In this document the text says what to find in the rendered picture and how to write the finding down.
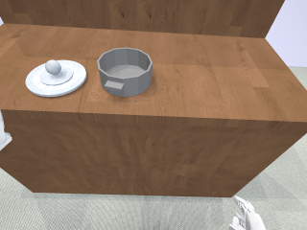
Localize table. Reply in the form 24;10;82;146
0;0;307;197

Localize lid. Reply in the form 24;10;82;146
25;59;86;97

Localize robot left hand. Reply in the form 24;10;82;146
0;109;12;150

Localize robot right hand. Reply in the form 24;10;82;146
229;196;266;230

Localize pot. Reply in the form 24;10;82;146
97;47;153;97

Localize knob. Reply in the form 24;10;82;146
45;59;61;75

